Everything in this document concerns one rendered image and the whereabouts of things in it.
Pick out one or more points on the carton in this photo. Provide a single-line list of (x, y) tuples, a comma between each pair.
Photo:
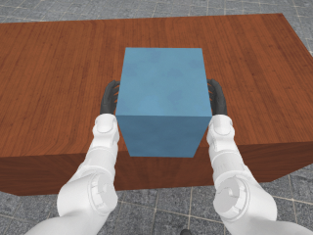
[(163, 107)]

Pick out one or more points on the right robot hand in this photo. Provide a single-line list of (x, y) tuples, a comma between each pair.
[(218, 101)]

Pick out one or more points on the robot right upper arm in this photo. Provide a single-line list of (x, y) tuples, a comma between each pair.
[(248, 210)]

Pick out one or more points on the robot right forearm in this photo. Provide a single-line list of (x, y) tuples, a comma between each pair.
[(224, 154)]

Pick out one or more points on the robot left forearm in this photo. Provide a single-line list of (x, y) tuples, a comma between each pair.
[(102, 153)]

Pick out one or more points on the pedestal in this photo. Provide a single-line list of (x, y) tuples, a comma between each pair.
[(53, 76)]

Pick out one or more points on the robot left upper arm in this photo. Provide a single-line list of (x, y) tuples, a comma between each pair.
[(84, 205)]

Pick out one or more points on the left robot hand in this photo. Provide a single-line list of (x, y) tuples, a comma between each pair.
[(107, 104)]

